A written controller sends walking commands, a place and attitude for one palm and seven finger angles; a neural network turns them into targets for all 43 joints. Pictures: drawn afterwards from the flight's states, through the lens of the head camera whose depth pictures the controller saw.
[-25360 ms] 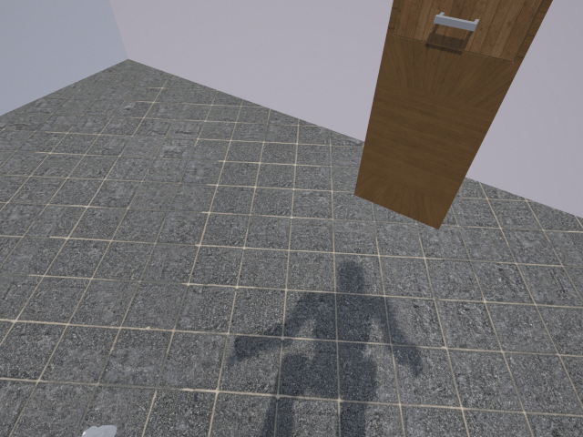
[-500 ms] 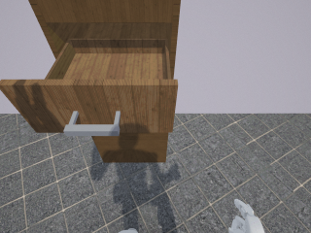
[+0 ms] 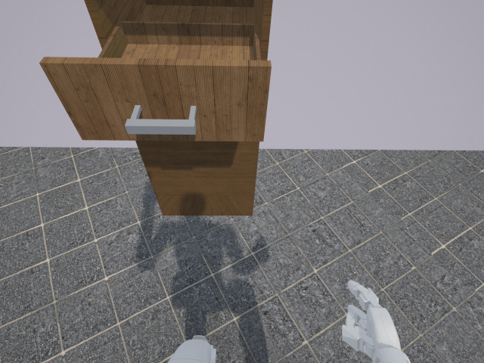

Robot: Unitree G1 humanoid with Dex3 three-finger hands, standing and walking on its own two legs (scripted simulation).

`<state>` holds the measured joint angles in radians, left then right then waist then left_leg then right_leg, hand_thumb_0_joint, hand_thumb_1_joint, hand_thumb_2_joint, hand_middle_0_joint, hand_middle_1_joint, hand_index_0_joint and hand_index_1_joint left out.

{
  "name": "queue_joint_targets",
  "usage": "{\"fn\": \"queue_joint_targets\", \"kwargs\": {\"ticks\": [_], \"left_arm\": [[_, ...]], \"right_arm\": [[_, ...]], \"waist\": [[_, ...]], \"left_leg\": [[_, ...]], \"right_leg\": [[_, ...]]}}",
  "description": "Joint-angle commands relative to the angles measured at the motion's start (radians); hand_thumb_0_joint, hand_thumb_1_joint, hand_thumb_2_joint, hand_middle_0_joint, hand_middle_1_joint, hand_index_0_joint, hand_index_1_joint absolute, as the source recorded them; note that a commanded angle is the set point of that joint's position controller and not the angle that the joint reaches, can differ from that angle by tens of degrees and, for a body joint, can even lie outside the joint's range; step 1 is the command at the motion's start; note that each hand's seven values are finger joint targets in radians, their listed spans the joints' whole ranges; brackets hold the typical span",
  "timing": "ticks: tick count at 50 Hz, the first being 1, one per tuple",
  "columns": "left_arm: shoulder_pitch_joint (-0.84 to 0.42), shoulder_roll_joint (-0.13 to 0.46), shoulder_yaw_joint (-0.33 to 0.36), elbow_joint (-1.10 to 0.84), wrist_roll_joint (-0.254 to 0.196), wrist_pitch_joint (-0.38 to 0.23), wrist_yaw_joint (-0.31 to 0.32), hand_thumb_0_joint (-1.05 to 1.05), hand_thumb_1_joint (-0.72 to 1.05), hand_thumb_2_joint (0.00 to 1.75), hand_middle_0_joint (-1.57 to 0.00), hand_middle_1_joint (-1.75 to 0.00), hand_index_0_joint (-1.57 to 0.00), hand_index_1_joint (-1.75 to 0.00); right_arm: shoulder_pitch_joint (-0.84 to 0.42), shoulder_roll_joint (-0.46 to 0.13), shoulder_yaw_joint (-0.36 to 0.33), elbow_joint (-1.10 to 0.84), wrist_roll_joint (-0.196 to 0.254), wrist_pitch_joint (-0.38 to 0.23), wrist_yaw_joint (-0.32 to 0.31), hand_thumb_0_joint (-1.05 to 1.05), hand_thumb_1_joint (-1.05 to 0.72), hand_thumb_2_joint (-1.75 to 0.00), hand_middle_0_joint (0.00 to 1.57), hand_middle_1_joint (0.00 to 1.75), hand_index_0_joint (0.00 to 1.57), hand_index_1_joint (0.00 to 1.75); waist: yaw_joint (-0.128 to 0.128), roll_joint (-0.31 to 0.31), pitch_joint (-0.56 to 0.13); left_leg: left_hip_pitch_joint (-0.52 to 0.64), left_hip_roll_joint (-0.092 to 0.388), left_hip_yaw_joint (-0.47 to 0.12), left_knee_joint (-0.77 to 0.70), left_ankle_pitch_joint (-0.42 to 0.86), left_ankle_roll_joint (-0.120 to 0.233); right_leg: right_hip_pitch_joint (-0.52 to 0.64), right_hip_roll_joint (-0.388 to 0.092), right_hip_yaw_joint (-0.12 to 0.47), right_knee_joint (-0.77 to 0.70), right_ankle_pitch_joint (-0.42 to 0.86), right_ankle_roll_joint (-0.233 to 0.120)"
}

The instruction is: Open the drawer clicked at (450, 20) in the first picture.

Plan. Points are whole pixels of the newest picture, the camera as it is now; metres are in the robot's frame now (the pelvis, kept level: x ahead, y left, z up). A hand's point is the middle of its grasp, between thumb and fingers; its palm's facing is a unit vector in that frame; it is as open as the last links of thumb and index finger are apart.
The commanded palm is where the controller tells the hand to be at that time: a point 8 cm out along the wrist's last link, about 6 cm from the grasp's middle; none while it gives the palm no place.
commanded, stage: stop stepping back and stand still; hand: left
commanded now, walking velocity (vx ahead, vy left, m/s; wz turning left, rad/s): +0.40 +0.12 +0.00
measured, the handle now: (163, 119) +0.50 +0.19 +0.11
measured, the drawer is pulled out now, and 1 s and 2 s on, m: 0.29 0.29 0.29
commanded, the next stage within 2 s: let the arm hang, fingers relaxed in 0.62 s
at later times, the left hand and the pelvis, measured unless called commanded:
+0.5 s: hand out of the picture +0.09 +0.21 +0.30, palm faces +0.55 -0.73 -0.41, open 7.4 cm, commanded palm +0.03 +0.27 +0.30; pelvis -0.10 -0.01 +0.00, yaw +1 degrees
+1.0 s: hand out of the picture -0.01 +0.15 -0.15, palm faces +0.11 -0.98 -0.18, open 7.0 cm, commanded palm none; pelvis -0.09 -0.01 +0.00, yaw +4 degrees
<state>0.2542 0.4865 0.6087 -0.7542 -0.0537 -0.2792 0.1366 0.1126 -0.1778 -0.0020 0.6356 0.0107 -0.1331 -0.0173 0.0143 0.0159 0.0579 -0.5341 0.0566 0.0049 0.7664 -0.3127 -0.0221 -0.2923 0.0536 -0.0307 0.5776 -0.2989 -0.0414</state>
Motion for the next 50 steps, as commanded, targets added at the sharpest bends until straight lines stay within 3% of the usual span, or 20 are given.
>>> {"fn": "queue_joint_targets", "kwargs": {"ticks": [1, 5, 10, 14, 18, 19, 21, 22, 23, 29, 33, 35, 36, 37, 39, 41, 43, 44, 45, 50], "left_arm": [[0.065, 0.265, 0.194, -0.155, -0.005, -0.020, 0.045, 0.00, 0.90, 0.90, -0.20, -0.30, -0.20, -0.30], [0.018, 0.229, 0.147, -0.072, -0.006, -0.020, 0.055, 0.00, 0.90, 0.90, -0.20, -0.30, -0.20, -0.30], [-0.075, 0.223, 0.098, -0.049, 0.029, -0.031, 0.046, 0.00, 0.90, 0.90, -0.20, -0.30, -0.20, -0.30], [-0.030, 0.182, 0.043, -0.053, 0.041, -0.010, 0.041, 0.00, 0.90, 0.90, -0.20, -0.30, -0.20, -0.30], [-0.019, 0.199, 0.050, -0.141, 0.031, 0.006, 0.046, 0.00, 0.90, 0.90, -0.20, -0.30, -0.20, -0.30], [-0.012, 0.212, 0.065, -0.138, 0.033, 0.008, 0.048, 0.00, 0.90, 0.90, -0.20, -0.30, -0.20, -0.30], [-0.055, 0.292, 0.126, -0.166, 0.018, -0.009, 0.043, 0.00, 0.90, 0.90, -0.20, -0.30, -0.20, -0.30], [-0.112, 0.339, 0.177, -0.168, 0.017, -0.049, 0.050, 0.00, 0.90, 0.90, -0.20, -0.30, -0.20, -0.30], [-0.107, 0.297, 0.159, -0.147, 0.018, -0.044, 0.052, 0.00, 0.90, 0.90, -0.20, -0.30, -0.20, -0.30], [-0.088, 0.207, 0.080, 0.002, 0.010, -0.032, 0.042, 0.00, 0.90, 0.90, -0.20, -0.30, -0.20, -0.30], [-0.138, 0.220, 0.068, -0.023, 0.006, -0.037, 0.036, 0.00, 0.90, 0.90, -0.20, -0.30, -0.20, -0.30], [-0.120, 0.210, 0.075, -0.010, 0.015, -0.028, 0.029, 0.00, 0.90, 0.90, -0.20, -0.30, -0.20, -0.30], [0.104, -0.128, -0.442, 0.823, 0.091, 0.170, -0.118, 0.00, 0.90, 0.90, -0.20, -0.30, -0.20, -0.30], [0.143, -0.212, -0.463, 0.849, 0.093, 0.280, -0.141, 0.00, 0.90, 0.90, -0.20, -0.30, -0.20, -0.30], [0.087, -0.242, -0.510, 0.875, 0.089, 0.313, -0.129, 0.00, 0.90, 0.90, -0.20, -0.30, -0.20, -0.30], [0.101, -0.200, -0.515, 1.006, 0.090, 0.309, -0.128, 0.00, 0.90, 0.90, -0.20, -0.30, -0.20, -0.30], [0.078, -0.078, -0.507, 1.166, 0.092, 0.298, -0.126, 0.00, 0.90, 0.90, -0.20, -0.30, -0.20, -0.30], [0.022, -0.025, -0.515, 1.240, 0.087, 0.297, -0.133, 0.00, 0.90, 0.90, -0.20, -0.30, -0.20, -0.30], [-0.014, -0.044, -0.530, 1.296, 0.082, 0.295, -0.127, 0.00, 0.90, 0.90, -0.20, -0.30, -0.20, -0.30], [-0.005, -0.157, -0.521, 1.573, 0.076, 0.258, -0.104, 0.00, 0.90, 0.90, -0.20, -0.30, -0.20, -0.30]], "right_arm": [[0.008, -0.096, -0.029, -0.175, 0.011, -0.016, -0.032, 0.00, -0.90, -0.90, 0.20, 0.30, 0.20, 0.30], [0.032, -0.139, -0.030, -0.143, -0.009, -0.015, -0.060, 0.00, -0.90, -0.90, 0.20, 0.30, 0.20, 0.30], [0.041, -0.172, -0.042, -0.154, -0.003, -0.035, -0.065, 0.00, -0.90, -0.90, 0.20, 0.30, 0.20, 0.30], [0.046, -0.155, -0.051, -0.129, 0.002, -0.062, -0.048, 0.00, -0.90, -0.90, 0.20, 0.30, 0.20, 0.30], [0.006, -0.163, -0.040, -0.147, -0.008, -0.039, -0.051, 0.00, -0.90, -0.90, 0.20, 0.30, 0.20, 0.30], [0.004, -0.159, -0.042, -0.149, -0.011, -0.030, -0.050, 0.00, -0.90, -0.90, 0.20, 0.30, 0.20, 0.30], [0.008, -0.141, -0.045, -0.145, -0.015, -0.015, -0.042, 0.00, -0.90, -0.90, 0.20, 0.30, 0.20, 0.30], [0.017, -0.157, -0.042, -0.128, -0.027, -0.020, -0.035, 0.00, -0.90, -0.90, 0.20, 0.30, 0.20, 0.30], [0.031, -0.132, -0.051, -0.115, -0.008, -0.028, -0.033, 0.00, -0.90, -0.90, 0.20, 0.30, 0.20, 0.30], [0.048, -0.134, -0.033, -0.099, -0.009, -0.029, -0.068, 0.00, -0.90, -0.90, 0.20, 0.30, 0.20, 0.30], [0.037, -0.175, -0.044, -0.132, 0.010, -0.040, -0.068, 0.00, -0.90, -0.90, 0.20, 0.30, 0.20, 0.30], [0.023, -0.159, -0.041, -0.142, 0.010, -0.039, -0.061, 0.00, -0.90, -0.90, 0.20, 0.30, 0.20, 0.30], [0.061, -0.358, -0.105, 0.128, -0.001, -0.088, 0.006, 0.00, -0.90, -0.90, 0.20, 0.30, 0.20, 0.30], [0.128, -0.251, -0.094, 0.126, -0.011, -0.012, 0.007, 0.00, -0.90, -0.90, 0.20, 0.30, 0.20, 0.30], [0.132, -0.214, -0.071, 0.105, -0.041, 0.038, -0.008, 0.00, -0.90, -0.90, 0.20, 0.30, 0.20, 0.30], [0.074, -0.213, -0.048, 0.105, -0.045, 0.072, -0.006, 0.00, -0.90, -0.90, 0.20, 0.30, 0.20, 0.30], [0.020, -0.132, -0.027, 0.099, -0.020, 0.105, 0.005, 0.00, -0.90, -0.90, 0.20, 0.30, 0.20, 0.30], [0.060, -0.154, -0.035, 0.120, -0.031, 0.126, 0.016, 0.00, -0.90, -0.90, 0.20, 0.30, 0.20, 0.30], [0.030, -0.155, -0.039, 0.137, -0.038, 0.148, 0.016, 0.00, -0.90, -0.90, 0.20, 0.30, 0.20, 0.30], [0.160, -0.091, -0.034, 0.261, -0.034, 0.136, -0.007, 0.00, -0.90, -0.90, 0.20, 0.30, 0.20, 0.30]], "waist": [[-0.023, -0.126, -0.263], [-0.039, -0.064, -0.141], [-0.047, 0.293, -0.066], [-0.036, 0.149, -0.073], [-0.028, 0.213, -0.095], [-0.024, 0.139, -0.099], [-0.011, -0.235, -0.069], [-0.029, -0.153, -0.098], [-0.034, -0.150, -0.177], [-0.043, -0.047, -0.049], [-0.033, 0.176, -0.090], [-0.028, 0.188, -0.061], [-0.095, 0.201, -0.060], [-0.085, 0.227, -0.170], [-0.065, 0.007, -0.191], [0.007, -0.136, -0.152], [0.004, -0.336, -0.033], [-0.027, -0.248, 0.012], [-0.016, -0.263, 0.070], [-0.055, 0.046, -0.113]], "left_leg": [[0.132, -0.032, -0.015, 0.157, -0.059, -0.003], [0.325, -0.030, 0.025, -0.284, -0.068, 0.039], [0.086, 0.225, -0.348, -0.633, -0.592, 0.155], [0.200, 0.218, -0.270, -0.565, -0.316, 0.190], [-0.005, 0.151, -0.116, -0.516, -0.387, 0.119], [-0.064, 0.101, -0.058, -0.381, -0.365, 0.093], [-0.158, -0.046, 0.057, 0.196, -0.127, 0.031], [-0.156, -0.017, 0.028, 0.306, -0.102, 0.012], [-0.088, -0.001, -0.005, 0.299, -0.126, 0.019], [0.304, -0.016, 0.088, -0.228, -0.044, 0.048], [0.244, 0.188, -0.237, -0.459, -0.178, 0.135], [0.079, 0.193, -0.217, -0.538, -0.365, 0.124], [0.197, 0.151, -0.228, -0.318, 0.086, 0.129], [0.371, 0.159, -0.198, -0.323, 0.524, 0.150], [0.363, 0.235, -0.292, -0.312, 0.664, 0.222], [0.213, 0.181, -0.180, -0.264, 0.517, 0.160], [0.059, -0.039, 0.003, -0.108, -0.019, 0.021], [0.102, -0.048, 0.022, -0.053, -0.186, 0.015], [0.112, -0.049, 0.007, 0.015, -0.180, 0.024], [0.312, -0.007, -0.022, -0.253, 0.171, 0.021]], "right_leg": [[0.064, -0.300, 0.196, -0.217, 0.348, -0.090], [-0.091, -0.237, 0.214, -0.319, -0.221, -0.035], [-0.068, -0.010, -0.020, 0.237, -0.138, 0.042], [-0.162, -0.055, -0.015, 0.316, -0.130, 0.036], [0.187, -0.029, -0.107, 0.014, -0.168, 0.014], [0.259, -0.059, -0.033, -0.095, -0.202, -0.014], [0.151, -0.421, 0.537, -0.439, -0.336, -0.189], [0.182, -0.449, 0.484, -0.411, -0.045, -0.198], [0.159, -0.433, 0.431, -0.378, -0.177, -0.183], [-0.131, -0.262, 0.163, -0.291, -0.320, -0.083], [-0.054, -0.074, -0.010, 0.035, -0.087, 0.033], [0.048, -0.058, -0.022, 0.087, -0.132, 0.038], [-0.209, -0.085, -0.010, 0.255, -0.061, 0.054], [-0.249, -0.071, 0.017, 0.284, -0.160, 0.067], [-0.231, -0.065, 0.047, 0.333, -0.292, 0.073], [-0.004, -0.081, 0.035, 0.088, -0.164, 0.059], [0.033, -0.293, 0.318, -0.287, 0.063, -0.011], [-0.056, -0.356, 0.356, -0.317, -0.066, -0.079], [-0.132, -0.311, 0.367, -0.355, -0.145, -0.084], [0.116, -0.232, 0.221, -0.164, 0.446, -0.090]]}}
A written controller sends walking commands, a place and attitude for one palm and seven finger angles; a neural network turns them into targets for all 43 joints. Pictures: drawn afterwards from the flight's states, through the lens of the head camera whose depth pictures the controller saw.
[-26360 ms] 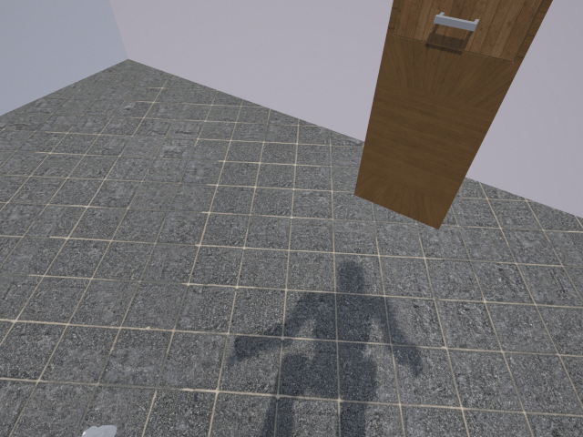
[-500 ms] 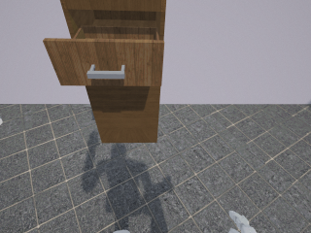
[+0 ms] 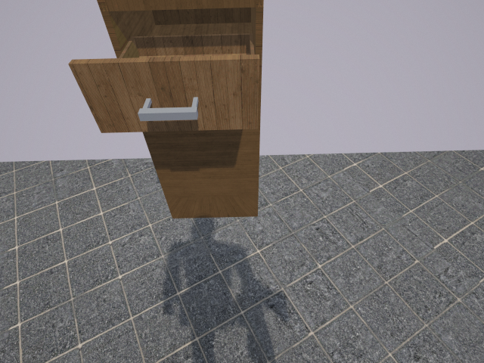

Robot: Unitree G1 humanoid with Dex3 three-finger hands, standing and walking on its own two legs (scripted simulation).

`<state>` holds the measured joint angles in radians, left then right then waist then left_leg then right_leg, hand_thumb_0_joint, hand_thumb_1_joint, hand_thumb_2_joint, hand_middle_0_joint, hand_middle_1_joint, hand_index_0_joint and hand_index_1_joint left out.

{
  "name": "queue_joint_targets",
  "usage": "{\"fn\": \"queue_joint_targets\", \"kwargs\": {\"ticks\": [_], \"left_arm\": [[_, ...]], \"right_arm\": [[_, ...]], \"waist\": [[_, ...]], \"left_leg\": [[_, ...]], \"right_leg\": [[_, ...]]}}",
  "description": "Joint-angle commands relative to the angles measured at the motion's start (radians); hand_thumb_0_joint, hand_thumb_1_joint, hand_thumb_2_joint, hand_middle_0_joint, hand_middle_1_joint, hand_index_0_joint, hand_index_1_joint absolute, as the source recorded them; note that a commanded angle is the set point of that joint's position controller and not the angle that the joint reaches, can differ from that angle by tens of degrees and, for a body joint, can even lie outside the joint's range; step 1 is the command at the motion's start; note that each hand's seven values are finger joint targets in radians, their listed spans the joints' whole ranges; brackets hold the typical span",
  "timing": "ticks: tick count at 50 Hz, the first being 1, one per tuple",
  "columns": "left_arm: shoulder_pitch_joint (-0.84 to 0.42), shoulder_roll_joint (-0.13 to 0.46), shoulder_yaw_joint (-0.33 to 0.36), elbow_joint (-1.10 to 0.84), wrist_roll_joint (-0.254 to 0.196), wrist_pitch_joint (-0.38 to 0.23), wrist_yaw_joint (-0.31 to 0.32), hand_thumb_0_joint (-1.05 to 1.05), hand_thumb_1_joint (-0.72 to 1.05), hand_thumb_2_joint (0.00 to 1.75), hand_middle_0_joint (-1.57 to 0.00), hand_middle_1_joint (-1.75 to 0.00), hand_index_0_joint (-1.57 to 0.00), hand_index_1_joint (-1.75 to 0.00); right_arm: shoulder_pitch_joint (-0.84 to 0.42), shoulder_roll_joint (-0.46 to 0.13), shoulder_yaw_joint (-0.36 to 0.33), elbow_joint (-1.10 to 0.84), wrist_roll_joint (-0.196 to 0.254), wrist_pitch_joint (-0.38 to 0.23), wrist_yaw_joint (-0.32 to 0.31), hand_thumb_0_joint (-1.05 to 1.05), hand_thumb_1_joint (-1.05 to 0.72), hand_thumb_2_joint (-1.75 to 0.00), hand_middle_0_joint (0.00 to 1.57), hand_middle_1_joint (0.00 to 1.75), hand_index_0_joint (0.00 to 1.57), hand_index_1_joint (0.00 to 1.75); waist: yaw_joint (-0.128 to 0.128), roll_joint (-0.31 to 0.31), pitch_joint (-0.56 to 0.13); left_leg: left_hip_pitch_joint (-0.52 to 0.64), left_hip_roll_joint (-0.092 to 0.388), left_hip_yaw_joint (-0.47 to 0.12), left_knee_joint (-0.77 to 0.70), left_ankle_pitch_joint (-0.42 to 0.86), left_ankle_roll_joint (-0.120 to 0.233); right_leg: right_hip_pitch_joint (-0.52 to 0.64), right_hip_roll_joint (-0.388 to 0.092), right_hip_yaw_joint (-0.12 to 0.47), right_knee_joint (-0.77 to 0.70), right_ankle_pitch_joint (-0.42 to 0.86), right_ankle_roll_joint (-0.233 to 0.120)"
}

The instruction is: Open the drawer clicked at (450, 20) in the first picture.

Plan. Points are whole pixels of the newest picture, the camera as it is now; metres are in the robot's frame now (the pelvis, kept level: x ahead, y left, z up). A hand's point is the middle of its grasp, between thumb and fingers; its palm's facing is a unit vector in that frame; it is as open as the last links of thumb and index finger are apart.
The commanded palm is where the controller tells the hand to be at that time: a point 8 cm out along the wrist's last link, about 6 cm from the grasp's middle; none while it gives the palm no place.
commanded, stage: let the arm hang, fingers relaxed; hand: left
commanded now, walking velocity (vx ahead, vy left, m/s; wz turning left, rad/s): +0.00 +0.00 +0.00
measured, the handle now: (170, 108) +0.59 +0.16 +0.12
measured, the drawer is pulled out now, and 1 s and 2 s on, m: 0.29 0.29 0.29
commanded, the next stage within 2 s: look to check the result in 0.82 s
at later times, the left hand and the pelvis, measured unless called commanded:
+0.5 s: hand out of the picture +0.00 +0.20 -0.15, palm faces +0.01 -0.97 -0.24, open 7.4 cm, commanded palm none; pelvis +0.00 +0.01 +0.02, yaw +0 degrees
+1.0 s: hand out of the picture +0.02 +0.19 -0.15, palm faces +0.00 -0.97 -0.22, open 7.4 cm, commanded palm none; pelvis +0.01 +0.00 +0.02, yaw -1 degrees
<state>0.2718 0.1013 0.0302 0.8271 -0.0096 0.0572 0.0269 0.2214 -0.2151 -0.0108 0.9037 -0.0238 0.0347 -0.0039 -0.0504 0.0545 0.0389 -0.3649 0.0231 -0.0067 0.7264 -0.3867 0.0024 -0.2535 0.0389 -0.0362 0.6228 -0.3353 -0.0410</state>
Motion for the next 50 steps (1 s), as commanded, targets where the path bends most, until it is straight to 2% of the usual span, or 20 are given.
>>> {"fn": "queue_joint_targets", "kwargs": {"ticks": [1, 2, 3, 4, 6, 9, 12, 16, 22, 24, 27, 29, 32, 33, 35, 43, 45, 47, 50], "left_arm": [[0.014, 0.198, 0.054, 0.018, 0.023, -0.078, 0.005, 0.00, 0.90, 0.90, -0.20, -0.30, -0.20, -0.30], [0.031, 0.179, 0.041, 0.043, 0.020, -0.071, 0.005, 0.00, 0.90, 0.90, -0.20, -0.30, -0.20, -0.30], [0.025, 0.171, 0.031, 0.082, 0.023, -0.061, 0.008, 0.00, 0.90, 0.90, -0.20, -0.30, -0.20, -0.30], [0.025, 0.180, 0.028, 0.112, 0.019, -0.056, 0.005, 0.00, 0.90, 0.90, -0.20, -0.30, -0.20, -0.30], [0.034, 0.187, 0.018, 0.171, 0.017, -0.059, 0.001, 0.00, 0.90, 0.90, -0.20, -0.30, -0.20, -0.30], [0.047, 0.194, 0.008, 0.229, 0.016, -0.065, 0.002, 0.00, 0.90, 0.90, -0.20, -0.30, -0.20, -0.30], [0.053, 0.207, 0.004, 0.264, 0.016, -0.068, 0.005, 0.00, 0.90, 0.90, -0.20, -0.30, -0.20, -0.30], [0.056, 0.195, -0.002, 0.292, 0.018, -0.062, 0.009, 0.00, 0.90, 0.90, -0.20, -0.30, -0.20, -0.30], [0.052, 0.197, 0.000, 0.294, 0.022, -0.061, 0.012, 0.00, 0.90, 0.90, -0.20, -0.30, -0.20, -0.30], [0.043, 0.192, 0.000, 0.291, 0.022, -0.060, 0.012, 0.00, 0.90, 0.90, -0.20, -0.30, -0.20, -0.30], [0.034, 0.194, 0.004, 0.284, 0.023, -0.062, 0.012, 0.00, 0.90, 0.90, -0.20, -0.30, -0.20, -0.30], [0.024, 0.190, 0.004, 0.280, 0.022, -0.063, 0.011, 0.00, 0.90, 0.90, -0.20, -0.30, -0.20, -0.30], [0.019, 0.191, 0.006, 0.274, 0.022, -0.066, 0.012, 0.00, 0.90, 0.90, -0.20, -0.30, -0.20, -0.30], [0.016, 0.188, 0.006, 0.274, 0.021, -0.066, 0.011, 0.00, 0.90, 0.90, -0.20, -0.30, -0.20, -0.30], [0.015, 0.186, 0.006, 0.274, 0.019, -0.068, 0.011, 0.00, 0.90, 0.90, -0.20, -0.30, -0.20, -0.30], [0.005, 0.190, 0.008, 0.274, 0.019, -0.069, 0.011, 0.00, 0.90, 0.90, -0.20, -0.30, -0.20, -0.30], [0.009, 0.190, 0.007, 0.274, 0.018, -0.070, 0.011, 0.00, 0.90, 0.90, -0.20, -0.30, -0.20, -0.30], [0.011, 0.199, 0.009, 0.273, 0.018, -0.072, 0.012, 0.00, 0.90, 0.90, -0.20, -0.30, -0.20, -0.30], [0.008, 0.200, 0.008, 0.276, 0.017, -0.072, 0.011, 0.00, 0.90, 0.90, -0.20, -0.30, -0.20, -0.30]], "right_arm": [[0.063, -0.053, -0.022, 0.010, -0.004, -0.040, -0.027, 0.00, -0.90, -0.90, 0.20, 0.30, 0.20, 0.30], [0.051, -0.076, -0.024, 0.019, -0.003, -0.041, -0.031, 0.00, -0.90, -0.90, 0.20, 0.30, 0.20, 0.30], [0.049, -0.065, -0.022, 0.044, 0.000, -0.037, -0.029, 0.00, -0.90, -0.90, 0.20, 0.30, 0.20, 0.30], [0.043, -0.058, -0.019, 0.062, 0.004, -0.034, -0.031, 0.00, -0.90, -0.90, 0.20, 0.30, 0.20, 0.30], [0.061, -0.052, -0.020, 0.092, 0.007, -0.030, -0.034, 0.00, -0.90, -0.90, 0.20, 0.30, 0.20, 0.30], [0.100, -0.052, -0.021, 0.133, 0.012, -0.031, -0.035, 0.00, -0.90, -0.90, 0.20, 0.30, 0.20, 0.30], [0.105, -0.066, -0.023, 0.155, 0.016, -0.032, -0.037, 0.00, -0.90, -0.90, 0.20, 0.30, 0.20, 0.30], [0.106, -0.057, -0.020, 0.179, 0.013, -0.027, -0.035, 0.00, -0.90, -0.90, 0.20, 0.30, 0.20, 0.30], [0.098, -0.052, -0.022, 0.192, 0.009, -0.020, -0.029, 0.00, -0.90, -0.90, 0.20, 0.30, 0.20, 0.30], [0.101, -0.041, -0.020, 0.197, 0.005, -0.020, -0.027, 0.00, -0.90, -0.90, 0.20, 0.30, 0.20, 0.30], [0.099, -0.037, -0.023, 0.194, 0.006, -0.021, -0.026, 0.00, -0.90, -0.90, 0.20, 0.30, 0.20, 0.30], [0.100, -0.029, -0.020, 0.197, 0.004, -0.024, -0.026, 0.00, -0.90, -0.90, 0.20, 0.30, 0.20, 0.30], [0.095, -0.034, -0.020, 0.193, 0.006, -0.027, -0.028, 0.00, -0.90, -0.90, 0.20, 0.30, 0.20, 0.30], [0.095, -0.031, -0.019, 0.196, 0.005, -0.029, -0.028, 0.00, -0.90, -0.90, 0.20, 0.30, 0.20, 0.30], [0.092, -0.032, -0.018, 0.197, 0.005, -0.032, -0.030, 0.00, -0.90, -0.90, 0.20, 0.30, 0.20, 0.30], [0.092, -0.037, -0.022, 0.200, 0.006, -0.031, -0.033, 0.00, -0.90, -0.90, 0.20, 0.30, 0.20, 0.30], [0.091, -0.041, -0.022, 0.200, 0.007, -0.032, -0.033, 0.00, -0.90, -0.90, 0.20, 0.30, 0.20, 0.30], [0.090, -0.047, -0.024, 0.199, 0.010, -0.032, -0.033, 0.00, -0.90, -0.90, 0.20, 0.30, 0.20, 0.30], [0.086, -0.051, -0.023, 0.202, 0.009, -0.033, -0.034, 0.00, -0.90, -0.90, 0.20, 0.30, 0.20, 0.30]], "waist": [[0.026, 0.094, -0.124], [0.049, 0.093, -0.116], [0.046, 0.119, -0.082], [0.049, 0.123, -0.053], [0.047, 0.085, -0.031], [0.040, 0.008, -0.051], [0.038, -0.034, -0.032], [0.036, -0.040, 0.041], [0.037, -0.068, 0.074], [0.034, -0.060, 0.087], [0.036, -0.070, 0.075], [0.035, -0.046, 0.072], [0.039, -0.056, 0.065], [0.036, -0.035, 0.055], [0.038, -0.032, 0.039], [0.035, -0.035, 0.045], [0.035, -0.021, 0.028], [0.037, -0.052, 0.018], [0.034, -0.043, 0.019]], "left_leg": [[0.212, 0.068, -0.053, -0.269, 0.419, 0.014], [0.202, 0.121, -0.094, -0.275, 0.446, 0.042], [0.152, 0.115, -0.102, -0.317, 0.361, 0.047], [0.143, 0.106, -0.103, -0.348, 0.300, 0.043], [0.148, 0.095, -0.094, -0.378, 0.221, 0.037], [0.191, 0.091, -0.077, -0.382, 0.244, 0.033], [0.220, 0.090, -0.063, -0.387, 0.261, 0.031], [0.193, 0.087, -0.065, -0.417, 0.200, 0.028], [0.179, 0.074, -0.059, -0.420, 0.138, 0.025], [0.167, 0.069, -0.060, -0.421, 0.127, 0.023], [0.170, 0.066, -0.054, -0.408, 0.142, 0.023], [0.165, 0.065, -0.055, -0.407, 0.175, 0.021], [0.166, 0.070, -0.058, -0.403, 0.203, 0.022], [0.169, 0.069, -0.056, -0.402, 0.223, 0.020], [0.179, 0.073, -0.059, -0.399, 0.256, 0.020], [0.186, 0.076, -0.058, -0.403, 0.254, 0.019], [0.198, 0.077, -0.057, -0.400, 0.257, 0.019], [0.206, 0.079, -0.058, -0.398, 0.268, 0.022], [0.211, 0.079, -0.056, -0.395, 0.285, 0.020]], "right_leg": [[0.071, -0.156, 0.158, -0.165, 0.447, -0.042], [0.069, -0.120, 0.123, -0.186, 0.329, -0.013], [0.080, -0.106, 0.106, -0.217, 0.203, -0.009], [0.074, -0.103, 0.108, -0.231, 0.164, -0.008], [0.076, -0.110, 0.109, -0.270, 0.141, -0.011], [0.089, -0.119, 0.106, -0.294, 0.164, -0.012], [0.067, -0.122, 0.104, -0.311, 0.158, -0.012], [0.032, -0.124, 0.102, -0.323, 0.093, -0.007], [-0.008, -0.122, 0.110, -0.336, 0.008, -0.004], [-0.017, -0.125, 0.119, -0.338, -0.010, -0.005], [-0.016, -0.128, 0.118, -0.342, -0.016, -0.004], [-0.003, -0.130, 0.119, -0.330, 0.026, -0.005], [0.011, -0.129, 0.116, -0.328, 0.056, -0.005], [0.021, -0.132, 0.118, -0.324, 0.077, -0.004], [0.038, -0.132, 0.113, -0.316, 0.121, -0.005], [0.044, -0.131, 0.110, -0.325, 0.124, -0.005], [0.050, -0.131, 0.116, -0.326, 0.129, -0.006], [0.056, -0.129, 0.111, -0.325, 0.138, -0.006], [0.057, -0.134, 0.113, -0.325, 0.156, -0.005]]}}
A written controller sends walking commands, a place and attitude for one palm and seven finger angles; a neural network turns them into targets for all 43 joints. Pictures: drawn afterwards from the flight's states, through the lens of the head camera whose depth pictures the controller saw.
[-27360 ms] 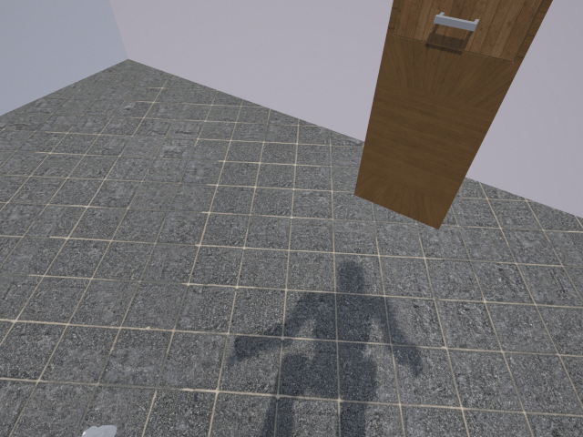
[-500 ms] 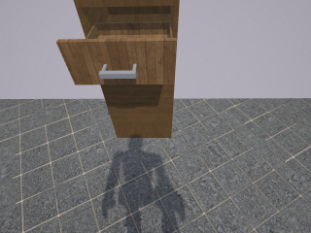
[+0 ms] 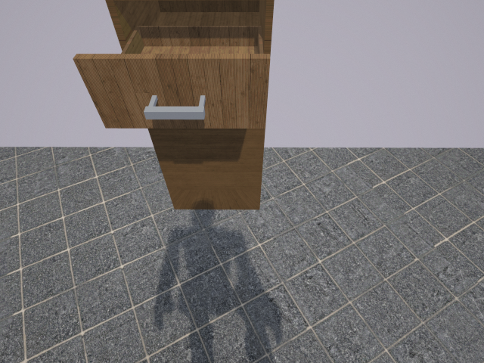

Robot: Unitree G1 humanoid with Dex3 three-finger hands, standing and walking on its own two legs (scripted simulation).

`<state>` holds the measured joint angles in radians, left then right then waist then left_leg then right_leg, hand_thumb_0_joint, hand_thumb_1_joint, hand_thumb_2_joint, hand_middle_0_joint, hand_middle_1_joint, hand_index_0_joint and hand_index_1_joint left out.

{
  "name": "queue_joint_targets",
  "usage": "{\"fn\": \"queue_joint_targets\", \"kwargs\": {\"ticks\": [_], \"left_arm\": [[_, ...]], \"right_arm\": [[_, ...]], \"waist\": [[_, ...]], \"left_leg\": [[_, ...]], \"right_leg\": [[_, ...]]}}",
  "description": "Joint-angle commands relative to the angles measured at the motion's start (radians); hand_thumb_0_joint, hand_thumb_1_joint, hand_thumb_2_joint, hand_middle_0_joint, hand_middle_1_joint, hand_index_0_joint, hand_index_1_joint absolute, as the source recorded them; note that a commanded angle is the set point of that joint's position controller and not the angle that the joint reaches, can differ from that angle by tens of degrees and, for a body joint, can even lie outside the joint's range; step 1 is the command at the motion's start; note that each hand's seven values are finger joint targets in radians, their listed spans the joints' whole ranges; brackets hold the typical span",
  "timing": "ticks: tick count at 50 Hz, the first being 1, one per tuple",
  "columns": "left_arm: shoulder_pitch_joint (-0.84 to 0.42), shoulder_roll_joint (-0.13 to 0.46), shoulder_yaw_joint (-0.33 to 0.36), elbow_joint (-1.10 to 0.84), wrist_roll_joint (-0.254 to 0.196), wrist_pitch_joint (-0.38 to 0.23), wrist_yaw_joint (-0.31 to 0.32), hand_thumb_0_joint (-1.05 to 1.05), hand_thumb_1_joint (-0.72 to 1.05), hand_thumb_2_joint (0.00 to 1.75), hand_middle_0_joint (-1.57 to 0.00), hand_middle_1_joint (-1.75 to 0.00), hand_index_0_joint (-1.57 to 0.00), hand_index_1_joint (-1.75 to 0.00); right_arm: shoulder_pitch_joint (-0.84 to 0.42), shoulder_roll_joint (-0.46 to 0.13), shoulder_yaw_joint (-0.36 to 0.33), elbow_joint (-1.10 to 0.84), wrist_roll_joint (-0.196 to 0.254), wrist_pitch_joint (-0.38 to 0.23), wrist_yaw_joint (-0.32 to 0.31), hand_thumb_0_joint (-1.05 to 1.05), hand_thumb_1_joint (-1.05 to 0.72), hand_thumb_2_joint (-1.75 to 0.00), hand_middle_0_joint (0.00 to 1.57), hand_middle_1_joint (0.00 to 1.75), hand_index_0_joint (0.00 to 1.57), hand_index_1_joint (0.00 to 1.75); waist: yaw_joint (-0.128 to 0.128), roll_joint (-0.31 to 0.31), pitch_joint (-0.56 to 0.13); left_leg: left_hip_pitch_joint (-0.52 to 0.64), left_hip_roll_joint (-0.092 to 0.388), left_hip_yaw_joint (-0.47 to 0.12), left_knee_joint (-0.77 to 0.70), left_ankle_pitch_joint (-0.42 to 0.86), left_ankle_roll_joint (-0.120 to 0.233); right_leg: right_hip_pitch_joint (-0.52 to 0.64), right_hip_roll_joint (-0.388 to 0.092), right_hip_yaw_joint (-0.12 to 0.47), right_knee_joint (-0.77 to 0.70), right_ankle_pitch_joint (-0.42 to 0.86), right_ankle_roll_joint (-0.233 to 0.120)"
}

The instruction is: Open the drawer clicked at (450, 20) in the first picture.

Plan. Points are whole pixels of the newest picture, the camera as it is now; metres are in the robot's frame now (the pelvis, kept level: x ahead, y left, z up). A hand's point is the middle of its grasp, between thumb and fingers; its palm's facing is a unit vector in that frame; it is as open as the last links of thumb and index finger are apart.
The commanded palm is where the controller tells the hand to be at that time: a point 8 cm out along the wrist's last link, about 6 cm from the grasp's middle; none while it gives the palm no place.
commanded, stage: look to check the result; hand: left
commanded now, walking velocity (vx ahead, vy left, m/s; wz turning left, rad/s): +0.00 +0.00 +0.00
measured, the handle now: (176, 106) +0.58 +0.17 +0.10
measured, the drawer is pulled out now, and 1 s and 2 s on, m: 0.29 0.29 0.29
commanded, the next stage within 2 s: stand and wait in 0.36 s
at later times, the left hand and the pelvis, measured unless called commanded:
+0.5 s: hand out of the picture +0.04 +0.19 -0.17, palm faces +0.01 -0.97 -0.25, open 7.4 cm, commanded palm none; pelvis +0.01 +0.00 +0.00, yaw +0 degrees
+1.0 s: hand out of the picture +0.07 +0.21 -0.16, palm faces -0.01 -0.96 -0.29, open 7.4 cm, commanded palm none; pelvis +0.02 -0.01 +0.00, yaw +0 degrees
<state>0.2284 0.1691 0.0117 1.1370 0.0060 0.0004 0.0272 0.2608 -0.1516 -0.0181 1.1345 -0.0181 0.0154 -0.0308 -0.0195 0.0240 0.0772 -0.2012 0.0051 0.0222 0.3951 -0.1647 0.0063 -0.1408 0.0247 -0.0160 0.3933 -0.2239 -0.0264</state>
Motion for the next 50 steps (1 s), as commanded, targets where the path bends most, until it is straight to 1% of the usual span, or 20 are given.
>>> {"fn": "queue_joint_targets", "kwargs": {"ticks": [1, 2, 4, 5, 12, 14, 16, 20, 21, 27, 28, 31, 36, 38, 41, 43, 46, 47, 48, 50], "left_arm": [[0.052, 0.132, 0.026, -0.033, 0.002, -0.016, 0.011, 0.00, 0.90, 0.90, -0.20, -0.30, -0.20, -0.30], [0.057, 0.138, 0.027, -0.033, 0.002, -0.018, 0.012, 0.00, 0.90, 0.90, -0.20, -0.30, -0.20, -0.30], [0.053, 0.134, 0.025, -0.031, 0.002, -0.019, 0.012, 0.00, 0.90, 0.90, -0.20, -0.30, -0.20, -0.30], [0.053, 0.134, 0.025, -0.031, 0.002, -0.018, 0.012, 0.00, 0.90, 0.90, -0.20, -0.30, -0.20, -0.30], [0.041, 0.156, 0.027, -0.030, 0.004, -0.019, 0.011, 0.00, 0.90, 0.90, -0.20, -0.30, -0.20, -0.30], [0.031, 0.159, 0.026, -0.030, 0.004, -0.019, 0.009, 0.00, 0.90, 0.90, -0.20, -0.30, -0.20, -0.30], [0.027, 0.166, 0.027, -0.031, 0.003, -0.021, 0.008, 0.00, 0.90, 0.90, -0.20, -0.30, -0.20, -0.30], [0.014, 0.177, 0.028, -0.035, 0.004, -0.024, 0.007, 0.00, 0.90, 0.90, -0.20, -0.30, -0.20, -0.30], [0.008, 0.182, 0.029, -0.037, 0.004, -0.024, 0.007, 0.00, 0.90, 0.90, -0.20, -0.30, -0.20, -0.30], [-0.005, 0.204, 0.032, -0.043, 0.005, -0.025, 0.006, 0.00, 0.90, 0.90, -0.20, -0.30, -0.20, -0.30], [-0.014, 0.206, 0.032, -0.043, 0.004, -0.025, 0.005, 0.00, 0.90, 0.90, -0.20, -0.30, -0.20, -0.30], [-0.022, 0.216, 0.033, -0.047, 0.003, -0.027, 0.004, 0.00, 0.90, 0.90, -0.20, -0.30, -0.20, -0.30], [-0.038, 0.234, 0.035, -0.051, 0.003, -0.029, 0.004, 0.00, 0.90, 0.90, -0.20, -0.30, -0.20, -0.30], [-0.044, 0.241, 0.036, -0.052, 0.003, -0.028, 0.004, 0.00, 0.90, 0.90, -0.20, -0.30, -0.20, -0.30], [-0.048, 0.249, 0.037, -0.054, 0.002, -0.029, 0.003, 0.00, 0.90, 0.90, -0.20, -0.30, -0.20, -0.30], [-0.056, 0.255, 0.037, -0.055, 0.003, -0.030, 0.003, 0.00, 0.90, 0.90, -0.20, -0.30, -0.20, -0.30], [-0.060, 0.266, 0.039, -0.056, 0.002, -0.032, 0.003, 0.00, 0.90, 0.90, -0.20, -0.30, -0.20, -0.30], [-0.057, 0.273, 0.041, -0.059, 0.003, -0.034, 0.004, 0.00, 0.90, 0.90, -0.20, -0.30, -0.20, -0.30], [-0.067, 0.274, 0.039, -0.058, 0.002, -0.033, 0.003, 0.00, 0.90, 0.90, -0.20, -0.30, -0.20, -0.30], [-0.073, 0.279, 0.040, -0.059, 0.002, -0.033, 0.002, 0.00, 0.90, 0.90, -0.20, -0.30, -0.20, -0.30]], "right_arm": [[0.045, -0.118, -0.016, -0.030, 0.003, -0.015, -0.007, 0.00, -0.90, -0.90, 0.20, 0.30, 0.20, 0.30], [0.039, -0.124, -0.019, -0.033, 0.005, -0.014, -0.007, 0.00, -0.90, -0.90, 0.20, 0.30, 0.20, 0.30], [0.035, -0.123, -0.018, -0.031, 0.004, -0.015, -0.008, 0.00, -0.90, -0.90, 0.20, 0.30, 0.20, 0.30], [0.030, -0.123, -0.018, -0.030, 0.004, -0.015, -0.008, 0.00, -0.90, -0.90, 0.20, 0.30, 0.20, 0.30], [-0.003, -0.147, -0.020, -0.035, 0.005, -0.013, -0.006, 0.00, -0.90, -0.90, 0.20, 0.30, 0.20, 0.30], [-0.008, -0.151, -0.019, -0.035, 0.003, -0.015, -0.006, 0.00, -0.90, -0.90, 0.20, 0.30, 0.20, 0.30], [-0.019, -0.162, -0.019, -0.037, 0.003, -0.016, -0.006, 0.00, -0.90, -0.90, 0.20, 0.30, 0.20, 0.30], [-0.035, -0.175, -0.020, -0.040, 0.002, -0.018, -0.005, 0.00, -0.90, -0.90, 0.20, 0.30, 0.20, 0.30], [-0.037, -0.180, -0.020, -0.042, 0.003, -0.019, -0.005, 0.00, -0.90, -0.90, 0.20, 0.30, 0.20, 0.30], [-0.057, -0.200, -0.020, -0.046, 0.005, -0.019, -0.004, 0.00, -0.90, -0.90, 0.20, 0.30, 0.20, 0.30], [-0.058, -0.200, -0.021, -0.045, 0.003, -0.019, -0.004, 0.00, -0.90, -0.90, 0.20, 0.30, 0.20, 0.30], [-0.067, -0.215, -0.021, -0.046, 0.002, -0.022, -0.003, 0.00, -0.90, -0.90, 0.20, 0.30, 0.20, 0.30], [-0.076, -0.229, -0.022, -0.047, 0.004, -0.023, -0.004, 0.00, -0.90, -0.90, 0.20, 0.30, 0.20, 0.30], [-0.081, -0.233, -0.023, -0.047, 0.004, -0.021, -0.003, 0.00, -0.90, -0.90, 0.20, 0.30, 0.20, 0.30], [-0.088, -0.243, -0.023, -0.047, 0.003, -0.024, -0.003, 0.00, -0.90, -0.90, 0.20, 0.30, 0.20, 0.30], [-0.091, -0.248, -0.025, -0.049, 0.003, -0.022, -0.002, 0.00, -0.90, -0.90, 0.20, 0.30, 0.20, 0.30], [-0.103, -0.260, -0.025, -0.051, 0.004, -0.024, -0.003, 0.00, -0.90, -0.90, 0.20, 0.30, 0.20, 0.30], [-0.103, -0.265, -0.027, -0.054, 0.005, -0.024, -0.003, 0.00, -0.90, -0.90, 0.20, 0.30, 0.20, 0.30], [-0.106, -0.269, -0.027, -0.051, 0.004, -0.024, -0.003, 0.00, -0.90, -0.90, 0.20, 0.30, 0.20, 0.30], [-0.112, -0.274, -0.026, -0.051, 0.004, -0.024, -0.002, 0.00, -0.90, -0.90, 0.20, 0.30, 0.20, 0.30]], "waist": [[0.002, -0.018, -0.022], [0.005, -0.022, -0.032], [0.000, -0.020, -0.034], [0.002, -0.006, -0.026], [0.005, -0.022, -0.007], [0.002, -0.004, -0.012], [0.004, -0.019, -0.023], [0.004, -0.016, -0.034], [0.003, -0.004, -0.041], [0.008, -0.021, -0.032], [0.005, -0.018, -0.030], [0.006, -0.015, -0.066], [0.006, -0.018, -0.066], [0.006, -0.033, -0.052], [0.008, -0.011, -0.066], [0.005, -0.030, -0.063], [0.006, -0.018, -0.084], [0.009, -0.031, -0.086], [0.004, -0.019, -0.084], [0.005, -0.020, -0.076]], "left_leg": [[0.051, 0.098, -0.087, -0.064, 0.067, 0.017], [0.062, 0.098, -0.084, -0.059, 0.071, 0.018], [0.066, 0.101, -0.083, -0.059, 0.085, 0.017], [0.065, 0.099, -0.085, -0.061, 0.082, 0.017], [0.067, 0.102, -0.085, -0.069, 0.066, 0.017], [0.070, 0.102, -0.087, -0.074, 0.070, 0.016], [0.075, 0.104, -0.089, -0.074, 0.075, 0.016], [0.082, 0.105, -0.089, -0.074, 0.096, 0.016], [0.084, 0.105, -0.090, -0.075, 0.098, 0.015], [0.085, 0.107, -0.090, -0.079, 0.104, 0.015], [0.082, 0.107, -0.092, -0.082, 0.104, 0.014], [0.099, 0.109, -0.094, -0.081, 0.119, 0.015], [0.105, 0.111, -0.091, -0.080, 0.152, 0.014], [0.099, 0.111, -0.090, -0.083, 0.133, 0.013], [0.109, 0.111, -0.091, -0.083, 0.156, 0.014], [0.108, 0.112, -0.092, -0.082, 0.145, 0.013], [0.123, 0.114, -0.091, -0.080, 0.170, 0.014], [0.127, 0.114, -0.087, -0.076, 0.170, 0.015], [0.125, 0.115, -0.088, -0.079, 0.166, 0.012], [0.120, 0.115, -0.091, -0.084, 0.169, 0.012]], "right_leg": [[-0.054, -0.120, 0.093, -0.097, 0.050, -0.020], [-0.052, -0.120, 0.093, -0.099, 0.055, -0.019], [-0.048, -0.123, 0.093, -0.096, 0.082, -0.019], [-0.052, -0.123, 0.093, -0.097, 0.078, -0.019], [-0.059, -0.123, 0.094, -0.115, 0.057, -0.017], [-0.055, -0.125, 0.097, -0.114, 0.062, -0.017], [-0.047, -0.126, 0.096, -0.115, 0.072, -0.017], [-0.036, -0.128, 0.098, -0.116, 0.103, -0.017], [-0.030, -0.129, 0.098, -0.115, 0.108, -0.017], [-0.025, -0.128, 0.097, -0.125, 0.116, -0.016], [-0.024, -0.130, 0.095, -0.125, 0.116, -0.015], [-0.003, -0.133, 0.100, -0.122, 0.137, -0.018], [0.008, -0.137, 0.097, -0.122, 0.189, -0.018], [0.001, -0.137, 0.096, -0.131, 0.168, -0.015], [0.014, -0.139, 0.097, -0.126, 0.194, -0.018], [0.012, -0.138, 0.098, -0.132, 0.188, -0.016], [0.027, -0.142, 0.099, -0.129, 0.226, -0.016], [0.028, -0.141, 0.099, -0.134, 0.235, -0.014], [0.028, -0.143, 0.101, -0.133, 0.232, -0.016], [0.028, -0.142, 0.102, -0.134, 0.232, -0.016]]}}
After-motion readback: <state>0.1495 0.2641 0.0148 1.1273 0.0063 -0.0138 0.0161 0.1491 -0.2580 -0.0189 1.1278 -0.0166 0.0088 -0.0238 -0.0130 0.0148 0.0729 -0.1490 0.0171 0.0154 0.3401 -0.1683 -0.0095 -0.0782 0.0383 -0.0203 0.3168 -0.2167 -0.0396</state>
